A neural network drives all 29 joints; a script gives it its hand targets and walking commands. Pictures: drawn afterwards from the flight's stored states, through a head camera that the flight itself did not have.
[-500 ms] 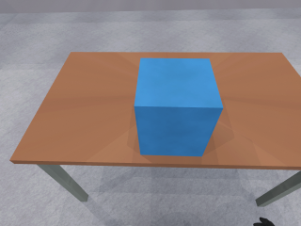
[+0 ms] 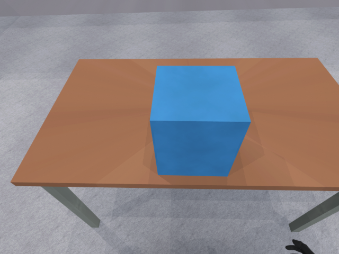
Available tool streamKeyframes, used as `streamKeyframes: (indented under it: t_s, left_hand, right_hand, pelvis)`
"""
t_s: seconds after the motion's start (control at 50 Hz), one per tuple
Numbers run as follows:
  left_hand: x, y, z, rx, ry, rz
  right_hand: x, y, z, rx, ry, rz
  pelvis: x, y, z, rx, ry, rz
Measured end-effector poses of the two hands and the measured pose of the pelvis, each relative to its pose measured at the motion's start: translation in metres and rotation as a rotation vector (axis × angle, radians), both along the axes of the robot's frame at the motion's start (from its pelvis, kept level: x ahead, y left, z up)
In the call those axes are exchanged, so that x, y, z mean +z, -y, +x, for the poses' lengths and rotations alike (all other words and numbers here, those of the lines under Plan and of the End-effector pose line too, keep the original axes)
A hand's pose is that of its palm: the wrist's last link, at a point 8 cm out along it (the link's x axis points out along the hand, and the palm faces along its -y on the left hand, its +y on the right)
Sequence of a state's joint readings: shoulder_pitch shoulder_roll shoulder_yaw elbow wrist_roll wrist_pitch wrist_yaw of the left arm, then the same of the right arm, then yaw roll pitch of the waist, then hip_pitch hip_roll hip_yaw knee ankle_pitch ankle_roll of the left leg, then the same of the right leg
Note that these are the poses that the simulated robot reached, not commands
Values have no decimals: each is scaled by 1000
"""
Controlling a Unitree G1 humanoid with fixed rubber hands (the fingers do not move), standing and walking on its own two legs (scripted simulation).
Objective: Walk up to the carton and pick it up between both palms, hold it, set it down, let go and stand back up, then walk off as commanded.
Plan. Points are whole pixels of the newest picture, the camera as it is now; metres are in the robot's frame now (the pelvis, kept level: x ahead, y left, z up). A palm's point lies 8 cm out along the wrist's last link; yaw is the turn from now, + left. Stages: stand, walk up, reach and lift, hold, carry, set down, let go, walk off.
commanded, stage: walk up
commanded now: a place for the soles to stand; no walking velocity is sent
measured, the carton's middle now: (193, 123) +0.46 -0.04 +0.03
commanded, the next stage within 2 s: reach and lift in 0.72 s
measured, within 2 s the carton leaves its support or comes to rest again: neither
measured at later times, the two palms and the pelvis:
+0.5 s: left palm out of the picture +0.07 +0.30 -0.10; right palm out of the picture +0.11 -0.33 -0.09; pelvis +0.00 -0.01 +0.00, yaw -1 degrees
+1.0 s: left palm (75, 222) +0.21 +0.25 -0.04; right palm out of the picture +0.15 -0.31 -0.10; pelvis +0.00 -0.03 -0.01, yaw -1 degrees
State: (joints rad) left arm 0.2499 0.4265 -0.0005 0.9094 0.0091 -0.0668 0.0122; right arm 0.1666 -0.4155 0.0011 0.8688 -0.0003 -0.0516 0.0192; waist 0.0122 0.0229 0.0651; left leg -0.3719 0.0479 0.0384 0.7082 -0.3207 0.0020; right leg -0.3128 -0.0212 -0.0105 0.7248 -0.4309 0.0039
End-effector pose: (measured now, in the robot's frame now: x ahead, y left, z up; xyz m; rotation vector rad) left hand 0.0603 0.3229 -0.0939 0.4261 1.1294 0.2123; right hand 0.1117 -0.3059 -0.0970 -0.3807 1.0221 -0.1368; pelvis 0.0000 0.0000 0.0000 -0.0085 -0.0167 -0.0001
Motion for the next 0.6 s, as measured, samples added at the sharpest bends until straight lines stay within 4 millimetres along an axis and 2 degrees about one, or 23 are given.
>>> streamKeyframes:
  t_s: [0.18,0.38,0.52,0.6]
  left_hand:
    - [6,17,-2,-17,-8,20]
    - [0,11,10,-15,39,-16]
    - [-1,19,6,-30,20,-12]
    - [-1,18,6,-27,13,-11]
  right_hand:
    - [-5,21,-3,-17,-7,10]
    - [5,12,1,-5,24,-20]
    - [4,21,-5,-18,8,-14]
    - [3,18,-3,-16,11,-7]
  pelvis:
    - [0,18,-2,-11,7,22]
    - [-1,7,-2,-8,9,7]
    - [-1,15,-3,-14,11,12]
    - [0,14,-2,-14,8,13]
